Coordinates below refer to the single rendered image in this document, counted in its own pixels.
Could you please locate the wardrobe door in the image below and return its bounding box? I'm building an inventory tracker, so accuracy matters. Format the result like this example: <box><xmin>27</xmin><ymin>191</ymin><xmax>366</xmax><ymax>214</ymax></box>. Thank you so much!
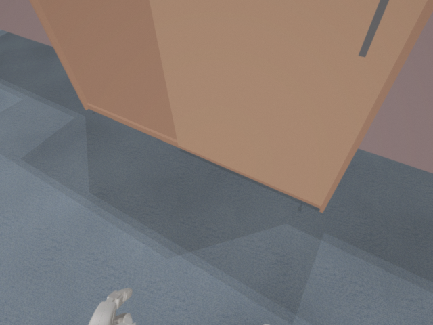
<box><xmin>38</xmin><ymin>0</ymin><xmax>177</xmax><ymax>140</ymax></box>
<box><xmin>150</xmin><ymin>0</ymin><xmax>427</xmax><ymax>206</ymax></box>

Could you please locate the left robot hand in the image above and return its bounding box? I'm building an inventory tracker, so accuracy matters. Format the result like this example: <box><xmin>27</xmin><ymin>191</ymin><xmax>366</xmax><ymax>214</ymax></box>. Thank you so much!
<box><xmin>88</xmin><ymin>288</ymin><xmax>136</xmax><ymax>325</ymax></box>

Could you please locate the handle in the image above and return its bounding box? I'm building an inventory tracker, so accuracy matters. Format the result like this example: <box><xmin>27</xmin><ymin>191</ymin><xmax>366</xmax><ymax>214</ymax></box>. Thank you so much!
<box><xmin>359</xmin><ymin>0</ymin><xmax>389</xmax><ymax>57</ymax></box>

